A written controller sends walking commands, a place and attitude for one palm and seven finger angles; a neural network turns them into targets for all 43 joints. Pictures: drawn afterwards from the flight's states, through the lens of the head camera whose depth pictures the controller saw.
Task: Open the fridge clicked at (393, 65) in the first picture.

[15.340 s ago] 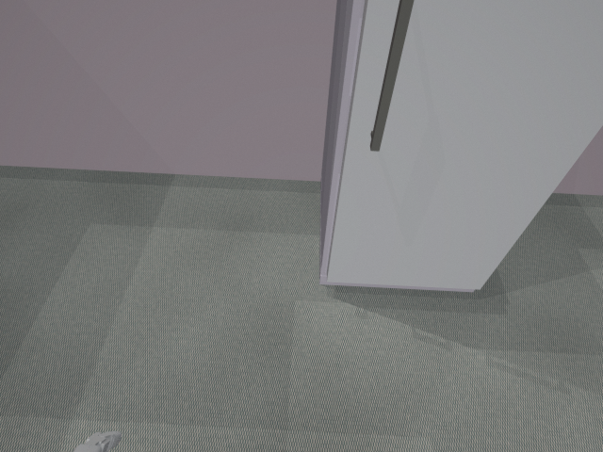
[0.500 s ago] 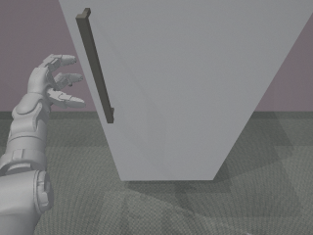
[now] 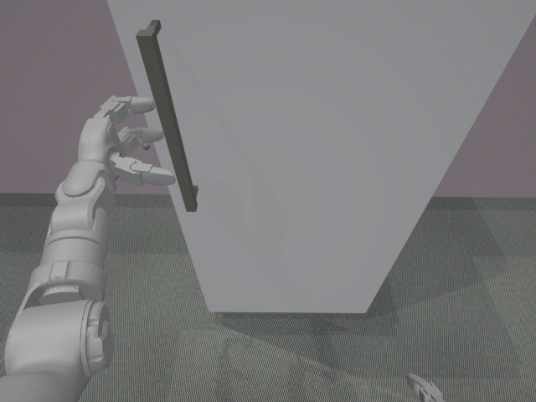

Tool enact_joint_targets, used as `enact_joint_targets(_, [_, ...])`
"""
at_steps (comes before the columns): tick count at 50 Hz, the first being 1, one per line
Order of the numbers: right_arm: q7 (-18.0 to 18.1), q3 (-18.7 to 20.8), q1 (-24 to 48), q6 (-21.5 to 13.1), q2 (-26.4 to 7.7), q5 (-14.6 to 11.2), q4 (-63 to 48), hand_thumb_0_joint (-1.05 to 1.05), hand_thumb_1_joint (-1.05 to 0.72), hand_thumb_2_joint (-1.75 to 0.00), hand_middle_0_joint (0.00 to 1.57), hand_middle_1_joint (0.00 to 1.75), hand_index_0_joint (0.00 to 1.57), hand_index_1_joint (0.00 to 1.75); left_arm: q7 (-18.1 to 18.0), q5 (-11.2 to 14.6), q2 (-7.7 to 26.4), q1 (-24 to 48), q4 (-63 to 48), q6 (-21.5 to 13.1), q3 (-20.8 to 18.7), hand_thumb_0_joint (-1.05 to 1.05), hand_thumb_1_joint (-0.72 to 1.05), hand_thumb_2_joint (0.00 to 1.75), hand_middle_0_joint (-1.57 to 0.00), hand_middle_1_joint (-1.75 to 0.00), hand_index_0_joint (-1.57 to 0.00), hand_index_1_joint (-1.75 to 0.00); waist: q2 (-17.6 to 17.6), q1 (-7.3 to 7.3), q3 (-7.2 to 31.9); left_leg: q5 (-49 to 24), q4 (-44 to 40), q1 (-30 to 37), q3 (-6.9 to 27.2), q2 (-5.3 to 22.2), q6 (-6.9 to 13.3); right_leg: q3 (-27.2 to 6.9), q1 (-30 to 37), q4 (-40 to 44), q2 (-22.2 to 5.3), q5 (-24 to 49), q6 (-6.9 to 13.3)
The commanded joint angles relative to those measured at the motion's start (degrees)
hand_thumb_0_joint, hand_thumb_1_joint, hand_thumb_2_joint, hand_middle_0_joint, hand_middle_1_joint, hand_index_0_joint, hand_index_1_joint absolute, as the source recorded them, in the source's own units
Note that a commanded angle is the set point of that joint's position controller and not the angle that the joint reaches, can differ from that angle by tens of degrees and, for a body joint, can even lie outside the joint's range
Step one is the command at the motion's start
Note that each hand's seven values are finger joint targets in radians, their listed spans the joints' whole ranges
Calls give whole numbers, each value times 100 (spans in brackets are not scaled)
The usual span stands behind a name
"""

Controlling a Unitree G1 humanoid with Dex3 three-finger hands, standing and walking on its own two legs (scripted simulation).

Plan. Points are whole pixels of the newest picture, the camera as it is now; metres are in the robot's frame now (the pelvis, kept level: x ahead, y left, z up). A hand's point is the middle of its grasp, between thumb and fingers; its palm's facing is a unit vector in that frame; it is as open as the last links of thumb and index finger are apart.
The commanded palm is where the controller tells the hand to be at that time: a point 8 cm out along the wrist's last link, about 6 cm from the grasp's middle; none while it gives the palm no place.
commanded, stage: feel for the door with the fingertips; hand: left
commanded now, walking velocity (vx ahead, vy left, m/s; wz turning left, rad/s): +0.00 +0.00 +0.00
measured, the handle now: (176, 133) +0.50 +0.17 +0.14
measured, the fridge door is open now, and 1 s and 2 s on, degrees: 0 0 0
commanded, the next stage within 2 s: slide the fingers in behind the handle in 0.44 s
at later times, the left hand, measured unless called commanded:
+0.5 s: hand (149, 136) +0.45 +0.19 +0.17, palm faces +0.02 -1.00 +0.03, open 14.0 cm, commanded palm +0.43 +0.24 +0.17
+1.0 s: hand (141, 145) +0.43 +0.20 +0.17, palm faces +0.01 -1.00 +0.01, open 14.0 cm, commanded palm +0.41 +0.24 +0.17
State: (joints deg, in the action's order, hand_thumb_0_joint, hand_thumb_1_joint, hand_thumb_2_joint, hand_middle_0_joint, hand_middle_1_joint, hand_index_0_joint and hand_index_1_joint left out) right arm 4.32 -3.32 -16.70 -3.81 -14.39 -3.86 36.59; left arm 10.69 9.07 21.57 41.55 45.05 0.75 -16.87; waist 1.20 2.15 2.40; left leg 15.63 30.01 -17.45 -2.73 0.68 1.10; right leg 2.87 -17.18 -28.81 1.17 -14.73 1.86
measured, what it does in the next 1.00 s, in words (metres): stands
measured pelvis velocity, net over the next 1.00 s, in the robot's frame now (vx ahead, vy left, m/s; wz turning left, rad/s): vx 0.00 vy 0.01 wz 0.00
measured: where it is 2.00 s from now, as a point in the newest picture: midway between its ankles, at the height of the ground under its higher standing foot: outside the picture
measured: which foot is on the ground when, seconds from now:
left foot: down 0.00-1.00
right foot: down 0.00-1.00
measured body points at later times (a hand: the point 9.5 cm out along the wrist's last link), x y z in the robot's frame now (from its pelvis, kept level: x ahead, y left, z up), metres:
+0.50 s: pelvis +0.00 +0.00 +0.00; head +0.02 +0.00 +0.45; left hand +0.45 +0.25 +0.17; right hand +0.05 -0.27 -0.12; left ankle +0.00 +0.11 -0.74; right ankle +0.00 -0.10 -0.74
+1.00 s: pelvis +0.00 +0.01 +0.00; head +0.01 +0.01 +0.45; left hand +0.42 +0.25 +0.18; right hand +0.10 -0.25 -0.11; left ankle +0.00 +0.11 -0.74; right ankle +0.00 -0.10 -0.74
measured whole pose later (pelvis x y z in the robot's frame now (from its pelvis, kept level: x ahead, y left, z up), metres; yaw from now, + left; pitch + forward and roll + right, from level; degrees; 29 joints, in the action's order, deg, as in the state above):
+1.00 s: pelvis +0.00 +0.01 +0.00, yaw +0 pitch +4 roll -1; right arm 4.1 -2.3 -19.1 -4.7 -15.5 -3.9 37.5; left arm 13.0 10.5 21.8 42.5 46.5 -3.2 -15.7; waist 1.2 1.8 2.9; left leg 16.1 31.7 -19.6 -2.7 0.4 1.7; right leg 2.8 -18.8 -29.5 0.9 -14.6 1.3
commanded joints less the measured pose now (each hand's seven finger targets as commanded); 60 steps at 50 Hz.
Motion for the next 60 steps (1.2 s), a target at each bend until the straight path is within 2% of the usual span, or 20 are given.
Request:
enact_joint_targets(1, [107, 328, -27, -241, -844, -4, -566, 0, -90, -90, 20, 30, 20, 30, 88, 84, 1415, 3178, -1160, -548, -134, 0, -50, 30, -30, -120, -30, -120, 194, 129, 1692, -1246, -211, 813, 251, -49, 159, -260, 363, 311, -75, 1608, -31])
enact_joint_targets(6, [135, 332, -174, -277, -924, -13, -448, 0, -90, -90, 20, 30, 20, 30, 322, 210, 1571, 3391, -462, -661, -207, 0, -50, 30, -30, -120, -30, -120, -180, 222, 1633, -1008, -173, 540, 249, -75, 191, -290, 380, 319, -90, 1551, -72])
enact_joint_targets(12, [87, 355, -320, -285, -964, 1, -421, 0, -90, -90, 20, 30, 20, 30, 407, 143, 1877, 3420, -198, -874, -383, 0, -50, 30, -30, -120, -30, -120, 97, 135, 1773, -1108, -88, 381, 236, -98, 184, -317, 407, 207, -109, 1670, -53])
enact_joint_targets(16, [49, 385, -363, -319, -960, 17, -455, 0, -90, -90, 20, 30, 20, 30, 409, 174, 1669, 3507, -569, -1072, -241, 0, -50, 30, -30, -120, -30, -120, 336, 142, 2049, -1365, -54, 702, 286, -67, 157, -255, 302, 140, -52, 1744, -24])
enact_joint_targets(20, [49, 405, -445, -312, -1004, 11, -396, 0, -90, -90, 20, 30, 20, 30, 395, 248, 1553, 3476, -228, -958, -229, 0, -50, 30, -30, -120, -30, -120, -68, 218, 1773, -1153, -90, 513, 292, -47, 177, -222, 183, 187, -23, 1564, -59])
enact_joint_targets(21, [61, 398, -478, -308, -1030, 15, -351, 0, -90, -90, 20, 30, 20, 30, 370, 216, 1688, 3524, 55, -894, -323, 0, -50, 30, -30, -120, -30, -120, -240, 251, 1507, -938, -128, 322, 298, -40, 188, -220, 96, 236, -32, 1375, -73])
enact_joint_targets(23, [68, 409, -558, -261, -1072, 31, -334, 0, -90, -90, 20, 30, 20, 30, 270, 110, 2157, 3583, 143, -891, -620, 0, -50, 30, -30, -120, -30, -120, -242, 186, 1553, -897, -135, 181, 283, -50, 200, -248, 215, 225, -65, 1306, -78])
enact_joint_targets(27, [-1, 415, -556, -329, -976, 74, -412, 0, -90, -90, 20, 30, 20, 30, 155, -36, 1822, 3624, -383, -1113, -393, 0, -50, 30, -30, -120, -30, -120, 415, 116, 2103, -1332, -52, 673, 309, -44, 140, -242, 140, 106, -25, 1546, -20])
enact_joint_targets(28, [-6, 431, -610, -316, -997, 79, -422, 0, -90, -90, 20, 30, 20, 30, 151, -1, 1841, 3479, -460, -1188, -423, 0, -50, 30, -30, -120, -30, -120, 246, 119, 2230, -1557, -15, 744, 316, -19, 143, -205, 230, 64, -7, 1692, -11])
enact_joint_targets(29, [-21, 438, -569, -321, -990, 84, -455, 0, -90, -90, 20, 30, 20, 30, 167, 30, 1862, 3269, -571, -1222, -511, 0, -50, 30, -30, -120, -30, -120, 398, 25, 2356, -1689, -10, 821, 323, -13, 116, -220, 279, 25, 4, 1798, 2])
enact_joint_targets(30, [-37, 430, -541, -332, -974, 76, -483, 0, -90, -90, 20, 30, 20, 30, 194, 80, 1656, 3311, -743, -1235, -365, 0, -50, 30, -30, -120, -30, -120, 283, 80, 2391, -1745, -12, 883, 316, -6, 117, -209, 307, 26, 19, 1874, -13])
enact_joint_targets(33, [-33, 438, -504, -315, -989, 48, -499, 0, -90, -90, 20, 30, 20, 30, 278, 211, 1442, 2946, -575, -1063, -273, 0, -50, 30, -30, -120, -30, -120, -37, 85, 2017, -1627, -65, 706, 283, 18, 149, -167, 295, 97, 25, 1799, -20])
enact_joint_targets(34, [-16, 447, -465, -302, -1006, 24, -472, 0, -90, -90, 20, 30, 20, 30, 283, 215, 1582, 2916, -481, -964, -397, 0, -50, 30, -30, -120, -30, -120, -182, 106, 1771, -1399, -103, 556, 268, 26, 164, -179, 227, 142, 26, 1697, -44])
enact_joint_targets(37, [18, 415, -412, -261, -1003, 18, -515, 0, -90, -90, 20, 30, 20, 30, 244, 131, 1722, 2996, -457, -724, -452, 0, -50, 30, -30, -120, -30, -120, -40, 69, 1521, -1063, -205, 352, 260, -5, 172, -198, 185, 212, -19, 1425, -38])
enact_joint_targets(39, [22, 404, -336, -258, -967, 29, -566, 0, -90, -90, 20, 30, 20, 30, 166, 76, 1767, 3090, -794, -757, -455, 0, -50, 30, -30, -120, -30, -120, 267, 45, 1669, -1183, -184, 541, 274, -21, 167, -212, 193, 199, -25, 1433, -19])
enact_joint_targets(43, [27, 414, -314, -303, -929, 31, -613, 0, -90, -90, 20, 30, 20, 30, 179, 192, 1459, 3004, -1208, -917, -251, 0, -50, 30, -30, -120, -30, -120, 24, 83, 1964, -1472, -111, 826, 296, 18, 165, -186, 303, 179, 2, 1626, -12])
enact_joint_targets(47, [33, 407, -193, -359, -916, -2, -554, 0, -90, -90, 20, 30, 20, 30, 282, 264, 983, 3107, -1280, -812, 143, 0, -50, 30, -30, -120, -30, -120, 265, 145, 1847, -1384, -151, 1024, 380, 32, 108, -144, 19, 199, 10, 1441, 0])
enact_joint_targets(54, [34, 363, -68, -308, -894, 5, -494, 0, -90, -90, 20, 30, 20, 30, -13, 215, 910, 3157, -947, -456, 128, 0, -50, 30, -30, -120, -30, -120, 26, 152, 1339, -1028, -233, 691, 434, -7, 114, -107, -102, 289, -26, 1116, -9])
enact_joint_targets(58, [37, 367, -103, -296, -890, 43, -525, 0, -90, -90, 20, 30, 20, 30, -196, 130, 1193, 3334, -1094, -634, -82, 0, -50, 30, -30, -120, -30, -120, -179, 92, 1798, -1220, -184, 772, 423, -6, 122, -140, 149, 220, -32, 1282, -22])
enact_joint_targets(60, [26, 335, -68, -314, -841, 54, -516, 0, -90, -90, 20, 30, 20, 30, -221, 92, 970, 3533, -1030, -728, 100, 0, -50, 30, -30, -120, -30, -120, 0, 157, 1785, -1201, -166, 808, 394, -20, 115, -173, 87, 204, -32, 1328, -27])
